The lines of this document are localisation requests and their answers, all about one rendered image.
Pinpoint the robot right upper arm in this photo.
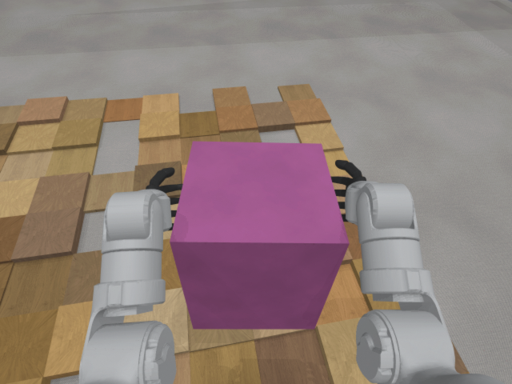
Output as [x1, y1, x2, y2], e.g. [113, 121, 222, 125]
[356, 310, 505, 384]

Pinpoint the robot right hand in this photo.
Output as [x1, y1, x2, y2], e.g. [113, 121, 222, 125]
[331, 160, 366, 224]

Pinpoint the carton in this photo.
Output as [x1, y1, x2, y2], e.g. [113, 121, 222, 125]
[170, 141, 350, 330]

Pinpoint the left robot forearm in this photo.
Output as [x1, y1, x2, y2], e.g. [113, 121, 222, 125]
[79, 189, 172, 384]

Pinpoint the robot left hand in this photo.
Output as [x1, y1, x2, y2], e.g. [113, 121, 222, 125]
[146, 167, 183, 230]

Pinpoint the robot left upper arm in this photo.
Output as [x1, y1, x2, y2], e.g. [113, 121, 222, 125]
[80, 321, 176, 384]

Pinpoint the right robot forearm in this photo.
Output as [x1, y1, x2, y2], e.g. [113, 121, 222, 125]
[345, 181, 455, 366]

